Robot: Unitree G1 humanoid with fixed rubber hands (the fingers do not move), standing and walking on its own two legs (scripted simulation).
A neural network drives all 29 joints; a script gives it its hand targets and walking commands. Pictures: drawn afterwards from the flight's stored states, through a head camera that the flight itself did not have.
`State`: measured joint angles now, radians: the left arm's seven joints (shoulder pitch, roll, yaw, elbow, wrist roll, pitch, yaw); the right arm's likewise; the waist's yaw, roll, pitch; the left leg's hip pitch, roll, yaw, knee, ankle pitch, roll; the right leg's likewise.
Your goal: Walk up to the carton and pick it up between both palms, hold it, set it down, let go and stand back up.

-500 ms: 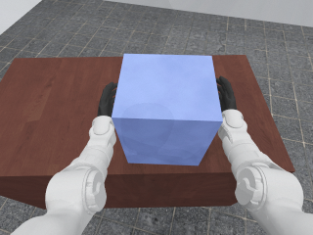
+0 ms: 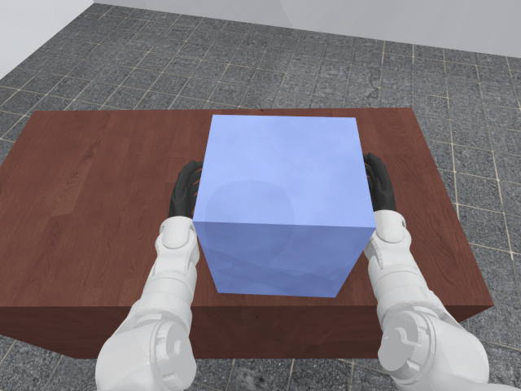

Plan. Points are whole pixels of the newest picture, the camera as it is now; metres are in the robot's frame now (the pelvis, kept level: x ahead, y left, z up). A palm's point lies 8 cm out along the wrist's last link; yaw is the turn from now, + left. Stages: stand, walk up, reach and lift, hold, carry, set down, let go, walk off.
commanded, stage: reach and lift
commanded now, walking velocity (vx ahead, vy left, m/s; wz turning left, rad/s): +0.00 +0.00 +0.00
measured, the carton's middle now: (279, 214) +0.41 +0.00 -0.01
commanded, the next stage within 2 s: none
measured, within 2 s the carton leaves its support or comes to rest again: leaves its support in 0.98 s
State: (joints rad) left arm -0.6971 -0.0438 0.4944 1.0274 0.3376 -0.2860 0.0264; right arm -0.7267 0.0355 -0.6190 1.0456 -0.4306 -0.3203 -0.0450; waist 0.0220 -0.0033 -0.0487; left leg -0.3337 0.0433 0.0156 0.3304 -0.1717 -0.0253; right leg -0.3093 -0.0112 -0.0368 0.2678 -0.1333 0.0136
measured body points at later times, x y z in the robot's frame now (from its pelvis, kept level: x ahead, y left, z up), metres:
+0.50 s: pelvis +0.00 +0.00 +0.00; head +0.07 +0.01 +0.45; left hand +0.40 +0.16 +0.03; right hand +0.41 -0.16 +0.04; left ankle -0.02 +0.13 -0.75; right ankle -0.01 -0.13 -0.75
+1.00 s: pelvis -0.01 +0.00 +0.00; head +0.06 +0.01 +0.45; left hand +0.40 +0.16 +0.03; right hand +0.41 -0.16 +0.05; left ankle -0.02 +0.13 -0.75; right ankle -0.01 -0.13 -0.75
